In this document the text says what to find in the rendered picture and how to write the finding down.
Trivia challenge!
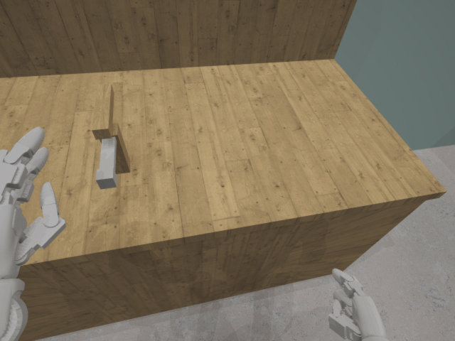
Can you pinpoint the right robot hand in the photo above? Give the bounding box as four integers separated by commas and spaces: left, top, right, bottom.
329, 269, 387, 341

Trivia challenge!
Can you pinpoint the counter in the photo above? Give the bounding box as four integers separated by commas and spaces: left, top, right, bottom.
0, 0, 447, 341

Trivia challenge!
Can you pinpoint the robot left forearm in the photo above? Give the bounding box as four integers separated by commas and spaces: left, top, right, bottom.
0, 278, 28, 341

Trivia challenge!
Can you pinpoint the left robot hand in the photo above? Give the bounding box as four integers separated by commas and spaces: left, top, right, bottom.
0, 126, 66, 279

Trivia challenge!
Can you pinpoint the tap lever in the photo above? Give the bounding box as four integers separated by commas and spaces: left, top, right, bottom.
96, 137, 117, 189

